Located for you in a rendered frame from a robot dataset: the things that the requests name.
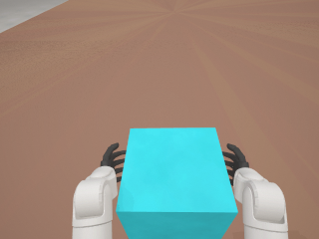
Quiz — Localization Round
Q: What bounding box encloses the right robot forearm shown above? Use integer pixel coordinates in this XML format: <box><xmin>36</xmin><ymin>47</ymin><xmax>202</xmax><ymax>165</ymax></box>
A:
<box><xmin>233</xmin><ymin>167</ymin><xmax>288</xmax><ymax>239</ymax></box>

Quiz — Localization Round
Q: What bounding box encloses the left robot forearm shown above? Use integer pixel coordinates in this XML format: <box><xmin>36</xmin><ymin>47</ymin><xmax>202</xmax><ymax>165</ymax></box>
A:
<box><xmin>72</xmin><ymin>166</ymin><xmax>118</xmax><ymax>239</ymax></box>

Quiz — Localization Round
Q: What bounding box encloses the robot left hand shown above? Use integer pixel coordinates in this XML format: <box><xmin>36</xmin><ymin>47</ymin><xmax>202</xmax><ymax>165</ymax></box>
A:
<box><xmin>100</xmin><ymin>143</ymin><xmax>127</xmax><ymax>182</ymax></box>

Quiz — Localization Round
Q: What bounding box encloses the robot right hand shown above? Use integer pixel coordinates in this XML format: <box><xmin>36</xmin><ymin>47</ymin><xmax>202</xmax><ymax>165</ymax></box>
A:
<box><xmin>222</xmin><ymin>143</ymin><xmax>249</xmax><ymax>186</ymax></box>

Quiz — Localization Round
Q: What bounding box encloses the carton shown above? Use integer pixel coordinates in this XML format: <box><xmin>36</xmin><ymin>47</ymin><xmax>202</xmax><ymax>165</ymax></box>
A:
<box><xmin>116</xmin><ymin>127</ymin><xmax>238</xmax><ymax>239</ymax></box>

